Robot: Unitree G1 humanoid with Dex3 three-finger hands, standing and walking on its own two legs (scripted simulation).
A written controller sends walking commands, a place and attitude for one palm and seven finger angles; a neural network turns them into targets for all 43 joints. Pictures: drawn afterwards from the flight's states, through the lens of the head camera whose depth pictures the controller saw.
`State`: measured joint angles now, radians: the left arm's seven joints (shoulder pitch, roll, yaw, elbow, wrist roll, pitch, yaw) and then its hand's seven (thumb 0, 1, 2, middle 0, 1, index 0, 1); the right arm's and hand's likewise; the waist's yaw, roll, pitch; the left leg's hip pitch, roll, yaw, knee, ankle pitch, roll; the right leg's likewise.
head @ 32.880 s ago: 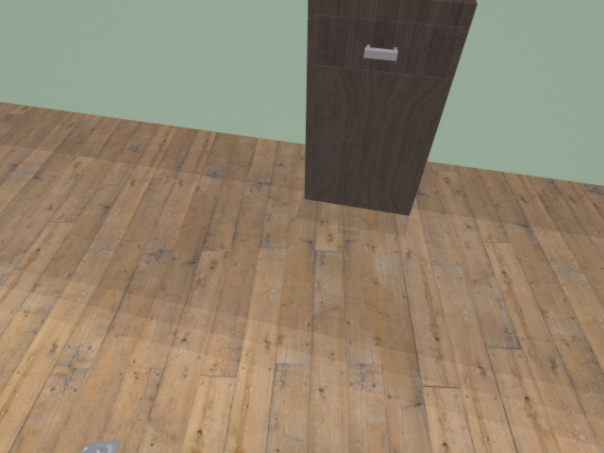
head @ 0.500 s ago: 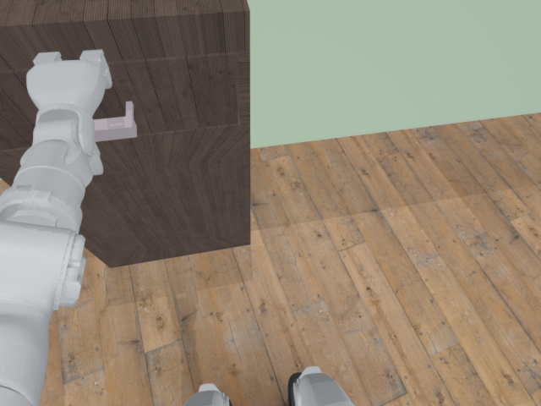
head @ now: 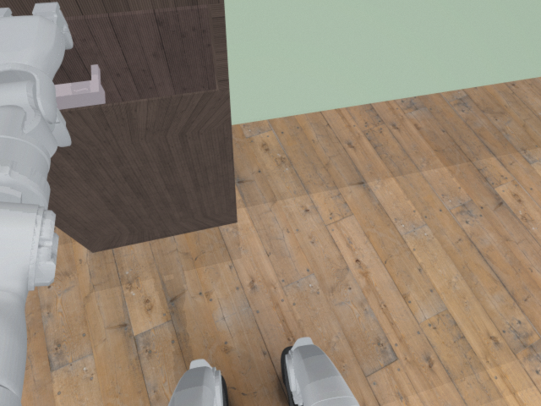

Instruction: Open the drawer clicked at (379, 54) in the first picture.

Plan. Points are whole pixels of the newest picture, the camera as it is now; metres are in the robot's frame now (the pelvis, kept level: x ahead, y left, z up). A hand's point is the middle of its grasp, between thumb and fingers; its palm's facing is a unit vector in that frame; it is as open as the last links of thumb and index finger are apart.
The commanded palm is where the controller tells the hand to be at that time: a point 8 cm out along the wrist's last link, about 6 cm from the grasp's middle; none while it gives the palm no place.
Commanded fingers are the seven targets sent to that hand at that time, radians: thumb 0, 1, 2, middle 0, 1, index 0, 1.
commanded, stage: lower the fingers behind the handle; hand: left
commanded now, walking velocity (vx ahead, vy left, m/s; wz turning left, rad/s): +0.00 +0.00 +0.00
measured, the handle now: (64, 85) +0.61 +0.24 +0.05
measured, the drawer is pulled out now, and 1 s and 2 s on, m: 0.00 0.00 0.01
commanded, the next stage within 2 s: close the thumb around the handle in 0.58 s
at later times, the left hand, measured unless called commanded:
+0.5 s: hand (65, 109) +0.56 +0.24 +0.05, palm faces -0.04 +0.04 -1.00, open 13.7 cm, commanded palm +0.57 +0.23 +0.08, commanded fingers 0.00 -0.50 0.30 -0.30 -1.20 -0.30 -1.20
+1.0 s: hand (66, 109) +0.57 +0.24 +0.04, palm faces -0.04 +0.03 -1.00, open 10.8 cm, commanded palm +0.56 +0.23 +0.08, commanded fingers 0.00 0.45 0.71 -0.37 -1.30 -0.37 -1.30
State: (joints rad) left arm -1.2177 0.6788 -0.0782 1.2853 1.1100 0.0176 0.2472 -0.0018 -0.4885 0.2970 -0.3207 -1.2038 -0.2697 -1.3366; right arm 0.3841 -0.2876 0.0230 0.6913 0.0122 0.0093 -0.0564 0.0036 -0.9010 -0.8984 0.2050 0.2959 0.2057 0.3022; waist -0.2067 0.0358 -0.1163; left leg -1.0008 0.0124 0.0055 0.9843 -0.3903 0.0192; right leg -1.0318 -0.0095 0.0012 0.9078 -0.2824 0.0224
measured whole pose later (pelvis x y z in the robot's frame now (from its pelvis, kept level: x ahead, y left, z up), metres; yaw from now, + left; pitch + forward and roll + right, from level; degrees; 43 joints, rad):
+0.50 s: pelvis -0.01 +0.00 -0.02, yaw +0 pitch +27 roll -2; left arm -1.17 0.72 -0.04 1.21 1.12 -0.05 0.21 0.00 -0.49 0.30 -0.32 -1.26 -0.33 -1.26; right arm 0.39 -0.27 0.02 0.68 0.00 -0.02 -0.07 0.00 -0.90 -0.90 0.20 0.30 0.21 0.30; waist -0.22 0.05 -0.11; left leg -1.16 0.01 0.00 1.11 -0.43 0.02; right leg -1.18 -0.01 -0.01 1.03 -0.32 0.02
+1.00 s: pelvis +0.02 +0.00 +0.00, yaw +0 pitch +25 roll -2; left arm -1.10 0.63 -0.05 1.26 1.13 -0.02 0.32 0.00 -0.05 0.49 -0.35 -1.25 -0.37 -1.24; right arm 0.36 -0.28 0.01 0.71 -0.02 0.00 -0.04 0.00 -0.90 -0.90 0.20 0.30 0.21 0.30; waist -0.20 0.04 -0.13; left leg -1.02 0.01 -0.02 1.01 -0.43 0.02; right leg -1.04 -0.01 -0.02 0.92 -0.32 0.02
